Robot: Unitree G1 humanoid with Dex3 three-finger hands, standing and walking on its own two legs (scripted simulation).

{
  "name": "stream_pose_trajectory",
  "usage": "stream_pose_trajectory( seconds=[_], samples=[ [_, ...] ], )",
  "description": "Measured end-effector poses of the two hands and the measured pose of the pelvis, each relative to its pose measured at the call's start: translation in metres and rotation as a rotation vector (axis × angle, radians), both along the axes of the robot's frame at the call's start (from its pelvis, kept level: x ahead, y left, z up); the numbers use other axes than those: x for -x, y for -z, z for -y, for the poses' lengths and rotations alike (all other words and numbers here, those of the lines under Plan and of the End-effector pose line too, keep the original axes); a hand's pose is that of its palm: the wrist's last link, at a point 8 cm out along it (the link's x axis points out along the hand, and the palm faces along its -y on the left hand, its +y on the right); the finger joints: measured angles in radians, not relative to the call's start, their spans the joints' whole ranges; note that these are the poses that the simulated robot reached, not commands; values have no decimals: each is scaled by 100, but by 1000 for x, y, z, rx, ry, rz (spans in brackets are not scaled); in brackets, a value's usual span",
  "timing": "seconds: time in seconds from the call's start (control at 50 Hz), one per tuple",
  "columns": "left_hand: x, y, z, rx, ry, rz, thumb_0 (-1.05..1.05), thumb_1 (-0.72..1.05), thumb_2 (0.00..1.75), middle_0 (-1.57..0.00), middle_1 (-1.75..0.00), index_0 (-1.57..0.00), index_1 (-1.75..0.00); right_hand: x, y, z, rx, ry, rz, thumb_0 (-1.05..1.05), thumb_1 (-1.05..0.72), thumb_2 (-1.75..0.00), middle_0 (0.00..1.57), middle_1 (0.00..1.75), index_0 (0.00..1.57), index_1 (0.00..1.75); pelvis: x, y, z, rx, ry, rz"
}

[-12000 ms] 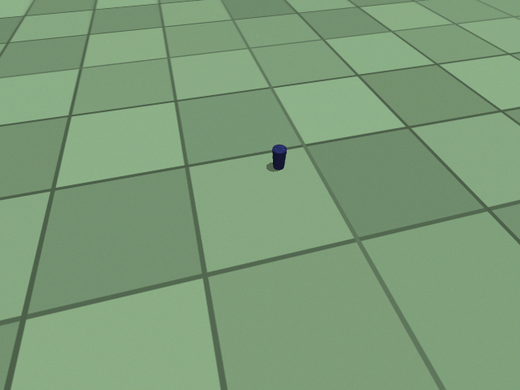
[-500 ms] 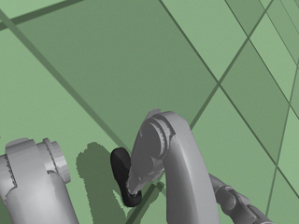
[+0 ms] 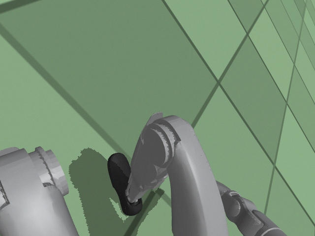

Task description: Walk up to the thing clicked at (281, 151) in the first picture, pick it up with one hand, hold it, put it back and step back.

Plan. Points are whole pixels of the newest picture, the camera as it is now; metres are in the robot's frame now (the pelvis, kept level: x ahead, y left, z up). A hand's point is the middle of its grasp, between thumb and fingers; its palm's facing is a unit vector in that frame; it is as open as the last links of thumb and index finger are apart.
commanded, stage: close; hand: left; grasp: from the side
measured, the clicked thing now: out of the picture +0.47 +0.29 -0.22
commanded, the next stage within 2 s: settle in 0.46 s
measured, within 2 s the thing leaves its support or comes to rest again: leaves its support in 0.92 s
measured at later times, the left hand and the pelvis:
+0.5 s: hand out of the picture +0.45 +0.30 -0.18, palm faces +0.41 -0.91 -0.04, open 10.6 cm; pelvis +0.00 +0.00 +0.01, yaw +0 degrees
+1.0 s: hand out of the picture +0.45 +0.29 -0.16, palm faces +0.40 -0.92 +0.00, open 10.9 cm; pelvis +0.00 +0.00 +0.01, yaw +0 degrees
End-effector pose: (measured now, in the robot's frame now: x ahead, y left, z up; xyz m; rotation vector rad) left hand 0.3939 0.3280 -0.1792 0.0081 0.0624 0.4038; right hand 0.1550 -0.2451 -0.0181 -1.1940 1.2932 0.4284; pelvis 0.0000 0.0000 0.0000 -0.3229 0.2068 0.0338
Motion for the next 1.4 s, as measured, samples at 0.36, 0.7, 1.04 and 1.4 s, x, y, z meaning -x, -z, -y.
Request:
stream_pose_trajectory(
  seconds=[0.36,0.7,1.04,1.4],
  samples=[
    [-11,-3,-4,-11,-20,-9,-1,6,55,-56,-59,-51,-61,2,-4,0,16,4,-24,-1,-88,-90,21,30,21,30,0,-4,0,9,5,-12],
    [-21,-2,-8,-12,-13,-8,0,-32,85,-66,-93,-63,-96,2,-6,2,35,13,-45,-1,-90,-90,21,30,21,30,-2,-7,-1,15,5,-28],
    [-18,-26,-11,-10,1,53,-1,-48,98,-71,-102,-67,-106,-2,-3,0,-2,71,-15,-1,-92,-91,21,30,21,30,-3,-12,1,0,-9,-56],
    [0,-123,-36,-51,33,55,-1,-50,102,-71,-102,-67,-107,-14,4,4,-167,273,106,0,-91,-90,21,30,21,30,-9,-32,5,-59,-54,-192]
  ],
)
